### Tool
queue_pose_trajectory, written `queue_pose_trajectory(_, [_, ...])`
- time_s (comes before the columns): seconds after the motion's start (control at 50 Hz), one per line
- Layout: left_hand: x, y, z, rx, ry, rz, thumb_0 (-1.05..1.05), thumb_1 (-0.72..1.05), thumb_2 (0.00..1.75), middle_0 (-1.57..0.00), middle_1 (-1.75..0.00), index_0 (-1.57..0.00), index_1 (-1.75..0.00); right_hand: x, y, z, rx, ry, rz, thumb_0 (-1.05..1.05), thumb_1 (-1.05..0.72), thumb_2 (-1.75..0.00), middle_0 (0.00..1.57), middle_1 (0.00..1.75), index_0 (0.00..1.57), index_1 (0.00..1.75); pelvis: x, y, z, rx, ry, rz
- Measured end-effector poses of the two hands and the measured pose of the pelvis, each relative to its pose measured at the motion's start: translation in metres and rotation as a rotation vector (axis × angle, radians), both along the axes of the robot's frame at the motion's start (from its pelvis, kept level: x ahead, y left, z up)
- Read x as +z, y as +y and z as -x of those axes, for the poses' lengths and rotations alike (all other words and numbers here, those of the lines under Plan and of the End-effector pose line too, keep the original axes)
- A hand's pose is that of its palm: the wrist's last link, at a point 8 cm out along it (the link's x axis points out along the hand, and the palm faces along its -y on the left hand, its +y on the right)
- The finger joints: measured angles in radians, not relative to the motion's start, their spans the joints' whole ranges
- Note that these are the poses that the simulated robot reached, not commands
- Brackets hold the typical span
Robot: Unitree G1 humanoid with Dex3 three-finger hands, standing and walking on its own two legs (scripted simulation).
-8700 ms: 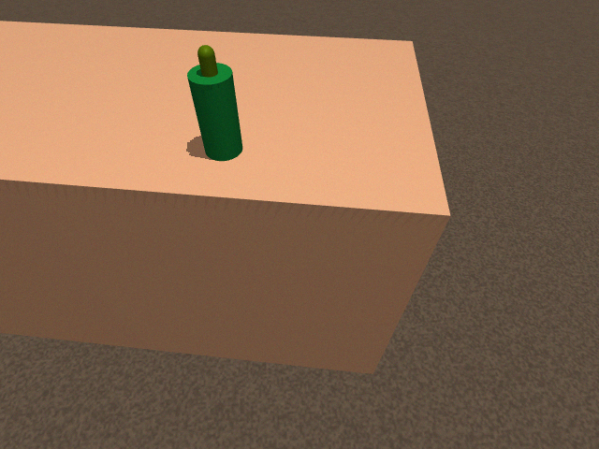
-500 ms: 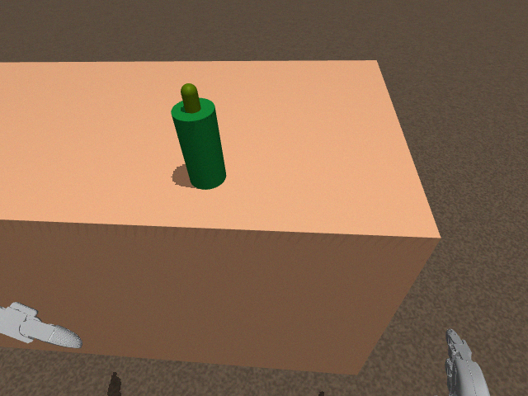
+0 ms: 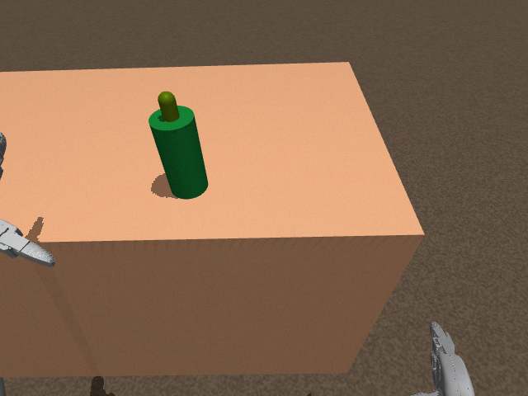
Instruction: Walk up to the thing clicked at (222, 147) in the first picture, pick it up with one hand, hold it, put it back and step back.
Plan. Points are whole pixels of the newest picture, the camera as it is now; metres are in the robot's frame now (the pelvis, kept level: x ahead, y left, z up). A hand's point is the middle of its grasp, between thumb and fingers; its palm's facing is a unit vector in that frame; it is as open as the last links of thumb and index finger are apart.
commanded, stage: go down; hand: left
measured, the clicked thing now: (178, 145) +0.49 +0.15 +0.13
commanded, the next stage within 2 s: none
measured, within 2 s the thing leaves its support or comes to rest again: neither
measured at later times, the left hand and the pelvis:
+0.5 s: hand (17, 171) +0.34 +0.32 +0.21, palm faces +0.13 -0.99 -0.10, open 17.7 cm; pelvis -0.01 +0.00 +0.00, yaw +1 degrees
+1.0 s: hand (17, 149) +0.38 +0.33 +0.22, palm faces +0.09 -1.00 -0.02, open 17.6 cm; pelvis +0.00 +0.00 +0.00, yaw +0 degrees
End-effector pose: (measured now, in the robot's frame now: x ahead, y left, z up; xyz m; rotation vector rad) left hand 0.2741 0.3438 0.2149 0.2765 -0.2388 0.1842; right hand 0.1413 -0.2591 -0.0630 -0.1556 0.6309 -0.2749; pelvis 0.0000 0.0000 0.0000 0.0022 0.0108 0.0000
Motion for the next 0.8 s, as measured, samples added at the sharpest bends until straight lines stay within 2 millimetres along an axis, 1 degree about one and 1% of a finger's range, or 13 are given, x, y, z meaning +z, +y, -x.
queue_pose_trajectory(0.1, [-0.011,-0.003,0.001,-0.027,0.041,0.036,-0.01,-0.58,0.03,-0.07,-0.03,-0.06,-0.04,0.001,0.004,-0.009,0.020,-0.021,-0.001,-0.01,0.54,-0.05,0.05,0.05,0.06,0.05,-0.001,0.003,-0.003,0.001,0.003,0.002])
queue_pose_trajectory(0.2, [-0.009,0.004,0.004,0.003,0.018,0.051,-0.01,-0.57,0.02,-0.06,-0.03,-0.05,-0.04,-0.001,0.002,-0.009,0.027,-0.001,0.013,-0.01,0.53,-0.05,0.05,0.05,0.06,0.05,-0.001,0.002,-0.003,0.007,0.004,0.004])
queue_pose_trajectory(0.26, [-0.007,0.011,0.002,0.014,0.025,0.061,-0.01,-0.57,0.03,-0.06,-0.03,-0.05,-0.03,-0.004,0.002,-0.006,0.037,0.018,0.020,-0.01,0.53,-0.05,0.05,0.05,0.06,0.05,-0.002,0.001,-0.001,0.013,0.002,0.005])
queue_pose_trajectory(0.36, [-0.007,0.017,-0.014,-0.012,0.087,0.109,-0.01,-0.59,0.03,-0.06,-0.03,-0.05,-0.03,-0.010,0.005,-0.005,0.045,0.040,0.020,-0.01,0.53,-0.05,0.05,0.05,0.06,0.05,-0.002,0.000,0.005,0.019,0.013,0.005])
queue_pose_trajectory(0.44, [-0.003,0.020,-0.029,-0.041,0.127,0.139,-0.01,-0.60,0.02,-0.06,-0.02,-0.05,-0.03,-0.008,0.006,-0.004,0.047,0.019,0.026,-0.01,0.53,-0.05,0.05,0.05,0.06,0.05,-0.001,0.000,0.008,0.018,0.024,0.005])
queue_pose_trajectory(0.52, [0.002,0.024,-0.041,-0.064,0.130,0.185,-0.01,-0.60,0.02,-0.06,-0.02,-0.05,-0.03,-0.006,0.004,0.003,0.042,0.010,0.039,-0.01,0.53,-0.05,0.05,0.05,0.06,0.05,-0.001,-0.001,0.008,0.013,0.035,0.004])
queue_pose_trajectory(0.66, [-0.002,0.030,-0.056,-0.069,0.185,0.224,-0.01,-0.58,0.02,-0.06,-0.02,-0.05,-0.02,-0.008,0.000,0.015,0.032,0.035,0.056,-0.01,0.54,-0.05,0.05,0.05,0.06,0.05,-0.001,-0.002,0.010,0.003,0.053,0.004])
queue_pose_trajectory(0.8, [-0.001,0.035,-0.067,-0.078,0.198,0.247,-0.01,-0.55,0.02,-0.05,-0.01,-0.05,-0.01,-0.010,0.003,0.012,0.041,0.049,0.071,-0.01,0.54,-0.05,0.05,0.05,0.06,0.05,-0.002,-0.002,0.009,0.005,0.077,0.007])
